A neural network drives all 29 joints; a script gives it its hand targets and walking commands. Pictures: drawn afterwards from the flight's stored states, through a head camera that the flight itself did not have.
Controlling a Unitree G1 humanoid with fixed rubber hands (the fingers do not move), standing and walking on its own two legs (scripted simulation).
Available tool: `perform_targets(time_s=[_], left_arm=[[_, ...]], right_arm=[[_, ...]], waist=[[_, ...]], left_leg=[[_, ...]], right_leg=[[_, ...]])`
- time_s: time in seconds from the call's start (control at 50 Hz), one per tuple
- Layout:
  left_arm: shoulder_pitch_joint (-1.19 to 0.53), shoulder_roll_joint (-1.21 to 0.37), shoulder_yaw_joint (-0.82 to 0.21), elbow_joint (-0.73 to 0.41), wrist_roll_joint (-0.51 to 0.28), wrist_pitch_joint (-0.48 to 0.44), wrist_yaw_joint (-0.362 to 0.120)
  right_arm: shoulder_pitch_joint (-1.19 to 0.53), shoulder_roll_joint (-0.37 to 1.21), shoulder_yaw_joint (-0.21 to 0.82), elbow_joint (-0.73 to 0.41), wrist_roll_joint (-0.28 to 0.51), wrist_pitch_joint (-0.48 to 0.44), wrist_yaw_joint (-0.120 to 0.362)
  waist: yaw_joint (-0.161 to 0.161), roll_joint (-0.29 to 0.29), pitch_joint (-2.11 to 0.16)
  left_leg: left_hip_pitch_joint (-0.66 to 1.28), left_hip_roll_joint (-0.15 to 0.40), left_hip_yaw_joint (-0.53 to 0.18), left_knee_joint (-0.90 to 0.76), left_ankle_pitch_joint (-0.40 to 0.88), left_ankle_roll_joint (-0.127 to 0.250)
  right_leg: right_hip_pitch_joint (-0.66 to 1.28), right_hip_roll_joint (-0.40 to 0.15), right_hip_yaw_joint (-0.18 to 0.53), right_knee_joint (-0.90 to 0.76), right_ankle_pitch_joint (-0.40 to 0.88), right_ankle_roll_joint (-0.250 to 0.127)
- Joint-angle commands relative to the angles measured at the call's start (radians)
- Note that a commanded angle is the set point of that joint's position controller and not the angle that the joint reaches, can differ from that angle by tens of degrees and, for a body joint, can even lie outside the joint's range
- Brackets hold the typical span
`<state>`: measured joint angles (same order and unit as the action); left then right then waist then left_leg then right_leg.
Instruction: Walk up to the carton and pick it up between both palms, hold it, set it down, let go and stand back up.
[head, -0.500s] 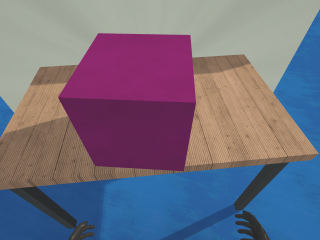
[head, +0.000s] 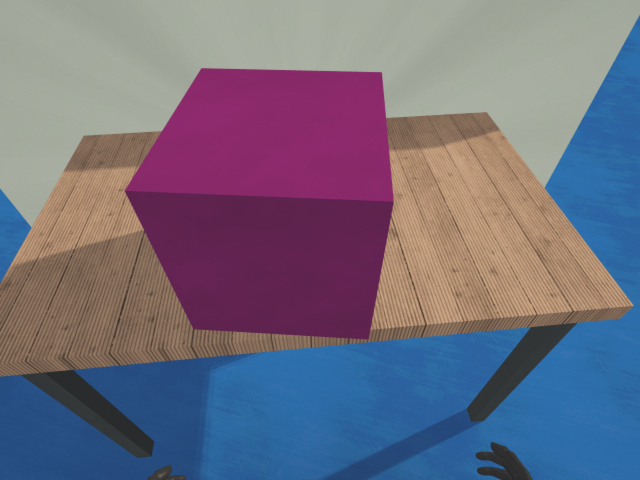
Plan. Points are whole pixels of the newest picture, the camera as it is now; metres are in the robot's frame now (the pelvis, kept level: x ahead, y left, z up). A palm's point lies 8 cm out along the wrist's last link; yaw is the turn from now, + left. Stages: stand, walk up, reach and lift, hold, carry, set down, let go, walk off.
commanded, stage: stand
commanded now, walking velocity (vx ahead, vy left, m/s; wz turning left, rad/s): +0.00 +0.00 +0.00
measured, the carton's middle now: (285, 204) +0.50 +0.06 +0.07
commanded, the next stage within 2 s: walk up in 0.68 s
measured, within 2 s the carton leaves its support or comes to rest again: neither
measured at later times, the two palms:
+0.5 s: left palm out of the picture +0.07 +0.25 -0.12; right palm out of the picture +0.08 -0.24 -0.11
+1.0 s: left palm out of the picture +0.06 +0.26 -0.12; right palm out of the picture +0.06 -0.24 -0.11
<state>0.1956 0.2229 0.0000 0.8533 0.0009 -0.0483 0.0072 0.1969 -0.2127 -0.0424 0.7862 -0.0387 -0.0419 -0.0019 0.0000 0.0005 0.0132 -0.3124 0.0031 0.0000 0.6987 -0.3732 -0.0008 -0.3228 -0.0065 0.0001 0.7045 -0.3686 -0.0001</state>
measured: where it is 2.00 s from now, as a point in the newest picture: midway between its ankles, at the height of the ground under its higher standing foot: outside the picture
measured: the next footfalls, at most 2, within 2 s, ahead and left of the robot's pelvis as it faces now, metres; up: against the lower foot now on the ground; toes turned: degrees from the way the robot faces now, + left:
none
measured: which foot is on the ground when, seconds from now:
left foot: down 0.00-1.00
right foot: down 0.00-1.00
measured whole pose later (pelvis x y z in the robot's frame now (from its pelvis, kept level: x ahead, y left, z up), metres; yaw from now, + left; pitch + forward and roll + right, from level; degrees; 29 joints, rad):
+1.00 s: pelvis -0.02 +0.01 +0.01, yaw +0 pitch +0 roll +0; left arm 0.17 0.24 0.00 1.04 0.00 -0.03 0.00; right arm 0.20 -0.22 -0.04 0.96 -0.03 -0.05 -0.01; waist 0.00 0.00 0.01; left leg -0.31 0.00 0.00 0.63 -0.32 0.02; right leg -0.31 -0.01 0.00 0.62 -0.32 0.00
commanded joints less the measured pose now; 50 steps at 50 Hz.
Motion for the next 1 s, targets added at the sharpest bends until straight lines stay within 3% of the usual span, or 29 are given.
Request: perform_targets(time_s=[0.0,0.04,0.06,0.08,0.12,0.14,0.2,0.22,0.28,0.3,0.32,0.4,0.42,0.48,0.52,0.56,0.6,0.62,0.64,0.7,0.72,0.76,0.82,0.84,0.86,0.9,0.92,0.94,0.98], left_arm=[[-0.113,0.257,0.093,-0.06,0.032,-0.017,0.015],[-0.074,0.262,0.092,-0.043,0.028,-0.013,0.008],[-0.066,0.264,0.08,-0.017,0.04,-0.016,0.008],[-0.031,0.249,0.072,-0.011,0.02,-0.022,0.008],[-0.089,0.261,0.07,-0.007,0.024,-0.018,0.016],[-0.087,0.278,0.076,-0.009,0.038,-0.016,0.02],[-0.055,0.284,0.082,0.017,0.037,-0.018,0.022],[-0.092,0.298,0.091,0.017,0.028,-0.018,0.013],[-0.09,0.25,0.069,0.038,0.035,-0.013,0.006],[-0.067,0.263,0.076,0.047,0.029,-0.018,0.005],[-0.087,0.289,0.089,0.041,0.02,-0.015,0.012],[-0.081,0.251,0.079,0.064,0.023,0.003,0.011],[-0.1,0.273,0.076,0.069,0.02,-0.001,0.012],[-0.125,0.281,0.084,0.065,0.025,-0.001,0.012],[-0.101,0.261,0.085,0.079,0.014,-0.005,0.014],[-0.14,0.236,0.076,0.061,0.021,-0.008,0.006],[-0.11,0.251,0.081,0.092,0.022,0.006,0.001],[-0.086,0.274,0.081,0.107,0.026,0.0,0.004],[-0.079,0.234,0.071,0.092,0.009,-0.005,-0.001],[-0.101,0.228,0.071,0.108,0.025,0.005,-0.003],[-0.084,0.246,0.081,0.102,0.019,0.008,-0.003],[-0.048,0.24,0.076,0.133,0.026,0.015,0.0],[-0.122,0.278,0.08,0.122,0.027,-0.005,-0.004],[-0.106,0.265,0.086,0.136,0.023,-0.006,0.0],[-0.082,0.281,0.087,0.115,0.02,-0.008,-0.007],[-0.101,0.273,0.091,0.111,0.024,-0.008,-0.012],[-0.061,0.28,0.094,0.112,0.023,-0.006,-0.013],[-0.046,0.272,0.096,0.124,0.037,-0.005,-0.013],[0.01,0.259,0.092,0.131,0.028,-0.019,-0.009]], right_arm=[[-0.034,-0.288,-0.054,-0.045,0.007,-0.028,-0.019],[-0.089,-0.302,-0.062,-0.045,0.005,-0.034,-0.026],[-0.091,-0.291,-0.048,-0.047,0.0,-0.029,-0.021],[-0.039,-0.309,-0.05,-0.018,0.012,-0.028,-0.018],[-0.021,-0.263,-0.041,0.004,0.014,-0.021,-0.025],[-0.061,-0.248,-0.03,-0.004,0.008,-0.019,-0.02],[-0.018,-0.247,-0.031,0.032,0.024,-0.022,-0.014],[-0.043,-0.261,-0.037,0.021,0.01,-0.029,-0.019],[-0.084,-0.299,-0.049,0.044,0.015,-0.027,-0.014],[-0.041,-0.291,-0.048,0.049,0.017,-0.026,-0.011],[-0.048,-0.293,-0.04,0.039,0.023,-0.028,-0.011],[-0.097,-0.296,-0.042,0.05,0.021,-0.025,-0.013],[-0.057,-0.289,-0.037,0.071,0.029,-0.029,-0.012],[-0.096,-0.303,-0.045,0.068,0.003,-0.03,-0.022],[-0.076,-0.288,-0.044,0.085,0.008,-0.027,-0.016],[-0.104,-0.307,-0.047,0.079,0.015,-0.031,-0.014],[-0.114,-0.294,-0.044,0.081,-0.001,-0.03,-0.018],[-0.048,-0.269,-0.038,0.1,0.006,-0.03,-0.018],[-0.088,-0.322,-0.04,0.11,0.018,-0.03,-0.024],[-0.064,-0.313,-0.043,0.109,0.014,-0.028,-0.022],[-0.079,-0.302,-0.04,0.121,0.011,-0.031,-0.02],[-0.058,-0.27,-0.037,0.121,0.011,-0.03,-0.019],[-0.131,-0.283,-0.047,0.096,0.026,-0.037,-0.012],[-0.069,-0.251,-0.027,0.123,0.019,-0.037,-0.007],[0.004,-0.316,-0.037,0.133,0.007,-0.037,0.001],[-0.003,-0.337,-0.06,0.126,-0.005,-0.034,-0.001],[0.017,-0.361,-0.059,0.126,-0.014,-0.03,0.002],[0.021,-0.361,-0.059,0.144,-0.011,-0.025,0.0],[-0.039,-0.326,-0.052,0.116,-0.004,-0.024,0.001]], waist=[[-0.004,-0.056,-0.03],[0.026,-0.034,-0.05],[0.018,0.051,-0.019],[0.03,0.041,-0.022],[-0.008,-0.036,0.001],[0.009,0.002,0.023],[-0.006,-0.017,0.03],[-0.017,0.013,0.051],[0.013,-0.07,0.025],[0.005,-0.055,-0.001],[0.006,0.074,0.036],[0.019,0.022,-0.006],[0.0,-0.056,0.02],[0.005,0.061,-0.006],[0.022,0.061,0.023],[0.015,-0.02,0.066],[0.036,0.066,0.049],[0.009,-0.007,-0.009],[0.055,0.073,0.08],[0.017,0.041,0.071],[0.044,0.023,0.097],[0.025,0.046,0.07],[0.005,0.079,-0.006],[0.02,0.04,-0.008],[0.017,0.048,0.004],[-0.002,0.071,0.063],[0.0,0.119,0.05],[0.006,0.081,0.091],[0.046,0.019,0.055]], left_leg=[[0.047,0.099,-0.121,-0.154,0.282,0.088],[0.055,0.1,-0.108,-0.157,0.231,0.08],[0.026,0.114,-0.134,-0.164,0.24,0.094],[0.018,0.108,-0.134,-0.148,0.248,0.098],[0.001,0.093,-0.124,-0.162,0.209,0.087],[0.017,0.093,-0.094,-0.17,0.197,0.082],[0.004,0.106,-0.13,-0.177,0.176,0.089],[0.009,0.094,-0.12,-0.211,0.156,0.082],[-0.009,0.096,-0.107,-0.182,0.192,0.08],[0.025,0.098,-0.113,-0.192,0.203,0.081],[-0.005,0.112,-0.119,-0.211,0.2,0.078],[0.038,0.137,-0.16,-0.226,0.217,0.085],[0.035,0.129,-0.164,-0.241,0.251,0.073],[0.054,0.127,-0.167,-0.253,0.177,0.069],[-0.002,0.137,-0.177,-0.294,0.15,0.079],[-0.001,0.116,-0.156,-0.295,0.101,0.062],[-0.01,0.144,-0.172,-0.292,0.14,0.084],[0.03,0.142,-0.162,-0.283,0.169,0.075],[-0.021,0.135,-0.164,-0.299,0.182,0.078],[-0.025,0.131,-0.168,-0.36,0.006,0.053],[-0.041,0.138,-0.213,-0.382,-0.007,0.055],[-0.038,0.139,-0.196,-0.379,-0.038,0.061],[0.012,0.16,-0.188,-0.357,0.034,0.061],[0.025,0.139,-0.184,-0.363,0.109,0.056],[0.023,0.128,-0.245,-0.386,-0.053,0.063],[0.049,0.18,-0.325,-0.437,-0.307,0.122],[0.045,0.183,-0.329,-0.452,-0.345,0.126],[-0.04,0.219,-0.359,-0.472,-0.38,0.138],[-0.057,0.162,-0.274,-0.357,-0.208,0.116]], right_leg=[[0.015,-0.092,0.124,-0.156,0.237,-0.079],[0.031,-0.073,0.078,-0.146,0.199,-0.082],[0.022,-0.088,0.118,-0.144,0.17,-0.094],[0.035,-0.104,0.138,-0.189,0.193,-0.091],[0.029,-0.097,0.145,-0.169,0.228,-0.089],[0.004,-0.094,0.138,-0.173,0.191,-0.08],[-0.003,-0.113,0.183,-0.219,0.17,-0.097],[-0.001,-0.098,0.152,-0.221,0.153,-0.088],[0.02,-0.083,0.105,-0.194,0.177,-0.081],[0.044,-0.09,0.11,-0.199,0.214,-0.07],[0.032,-0.086,0.139,-0.193,0.167,-0.074],[0.048,-0.083,0.111,-0.18,0.184,-0.085],[0.023,-0.08,0.104,-0.189,0.192,-0.081],[0.032,-0.08,0.101,-0.188,0.15,-0.073],[0.088,-0.069,0.088,-0.193,0.159,-0.069],[0.029,-0.07,0.095,-0.231,0.147,-0.072],[0.072,-0.078,0.096,-0.213,0.199,-0.069],[0.094,-0.081,0.088,-0.195,0.158,-0.074],[0.044,-0.071,0.106,-0.215,0.174,-0.08],[0.057,-0.06,0.067,-0.216,0.129,-0.056],[0.039,-0.058,0.097,-0.208,0.112,-0.071],[0.066,-0.066,0.09,-0.224,0.115,-0.064],[0.093,-0.08,0.08,-0.236,0.161,-0.053],[0.114,-0.072,0.102,-0.217,0.178,-0.065],[0.079,-0.037,0.055,-0.207,-0.013,-0.05],[-0.065,-0.002,0.011,-0.141,-0.111,-0.041],[-0.054,-0.003,-0.025,-0.113,-0.126,-0.033],[-0.005,-0.009,-0.004,-0.085,-0.123,-0.041],[0.07,-0.035,0.042,-0.225,-0.034,-0.068]])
